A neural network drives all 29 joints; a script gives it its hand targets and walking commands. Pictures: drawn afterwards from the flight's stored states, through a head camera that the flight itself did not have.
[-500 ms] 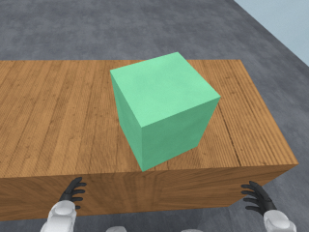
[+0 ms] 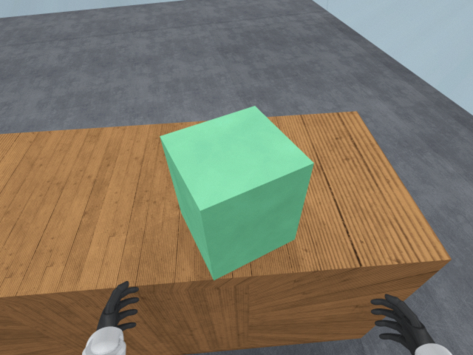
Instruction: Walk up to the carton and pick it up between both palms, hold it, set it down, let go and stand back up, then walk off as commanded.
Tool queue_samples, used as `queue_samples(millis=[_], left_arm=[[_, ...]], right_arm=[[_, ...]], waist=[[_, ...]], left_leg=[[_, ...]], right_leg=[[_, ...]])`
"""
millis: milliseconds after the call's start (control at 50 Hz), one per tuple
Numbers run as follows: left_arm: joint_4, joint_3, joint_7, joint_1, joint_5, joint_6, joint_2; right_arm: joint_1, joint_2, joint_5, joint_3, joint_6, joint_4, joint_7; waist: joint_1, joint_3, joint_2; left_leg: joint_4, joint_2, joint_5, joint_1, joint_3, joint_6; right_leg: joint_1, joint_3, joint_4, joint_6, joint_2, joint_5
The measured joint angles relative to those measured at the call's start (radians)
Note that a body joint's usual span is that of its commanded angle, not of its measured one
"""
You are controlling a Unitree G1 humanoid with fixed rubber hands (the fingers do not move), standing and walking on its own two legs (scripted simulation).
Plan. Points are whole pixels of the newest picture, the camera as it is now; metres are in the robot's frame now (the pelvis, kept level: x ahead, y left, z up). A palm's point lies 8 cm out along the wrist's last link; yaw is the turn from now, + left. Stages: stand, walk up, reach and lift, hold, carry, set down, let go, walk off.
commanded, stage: reach and lift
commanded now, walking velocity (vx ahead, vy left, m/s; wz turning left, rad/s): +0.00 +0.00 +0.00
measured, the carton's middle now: (234, 193) +0.42 +0.01 +0.01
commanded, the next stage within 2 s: none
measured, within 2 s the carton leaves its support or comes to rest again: neither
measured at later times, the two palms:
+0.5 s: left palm (131, 330) +0.17 +0.19 -0.02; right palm (408, 305) +0.19 -0.28 -0.03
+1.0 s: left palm (151, 323) +0.17 +0.15 +0.01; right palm (418, 298) +0.19 -0.29 -0.01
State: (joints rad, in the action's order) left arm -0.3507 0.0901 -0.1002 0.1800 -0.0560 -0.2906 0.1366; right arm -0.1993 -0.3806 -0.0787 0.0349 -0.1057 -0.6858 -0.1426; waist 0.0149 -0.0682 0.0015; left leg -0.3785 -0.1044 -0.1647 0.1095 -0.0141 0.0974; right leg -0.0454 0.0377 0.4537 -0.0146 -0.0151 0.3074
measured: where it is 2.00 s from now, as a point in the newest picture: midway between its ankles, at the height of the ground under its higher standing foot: outside the picture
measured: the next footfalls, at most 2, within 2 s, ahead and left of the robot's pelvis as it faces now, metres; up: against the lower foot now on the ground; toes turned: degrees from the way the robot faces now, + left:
none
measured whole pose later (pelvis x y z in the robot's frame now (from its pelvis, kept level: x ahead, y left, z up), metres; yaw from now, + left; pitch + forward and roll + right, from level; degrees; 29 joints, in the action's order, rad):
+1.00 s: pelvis +0.01 -0.02 +0.00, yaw +1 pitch -4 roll +1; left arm -0.02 -0.06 -0.27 0.44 -0.07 0.00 -0.10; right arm -0.22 -0.49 -0.41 -0.12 -0.37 -0.59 -0.24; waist -0.03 0.01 0.01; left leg -0.35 -0.12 -0.16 0.12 0.03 0.13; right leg -0.07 0.02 0.45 0.02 0.02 0.32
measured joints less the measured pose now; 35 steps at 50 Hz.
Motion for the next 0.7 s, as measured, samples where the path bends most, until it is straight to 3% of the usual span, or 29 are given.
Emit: queue_samples(millis=[240, 700], left_arm=[[0.071, -0.033, -0.039, 0.093, -0.004, 0.100, -0.065], [0.254, -0.115, -0.114, 0.227, -0.015, 0.228, -0.170]], right_arm=[[0.013, -0.005, -0.078, -0.040, -0.072, -0.012, -0.028], [-0.017, -0.074, -0.250, -0.110, -0.189, 0.056, -0.078]], waist=[[-0.029, 0.030, 0.012], [-0.033, 0.057, 0.012]], left_leg=[[0.043, -0.001, 0.012, -0.023, 0.016, 0.010], [0.054, -0.009, 0.005, -0.024, 0.039, 0.023]], right_leg=[[0.029, -0.015, -0.045, 0.008, 0.004, -0.009], [0.035, -0.030, -0.056, 0.023, 0.016, 0.000]])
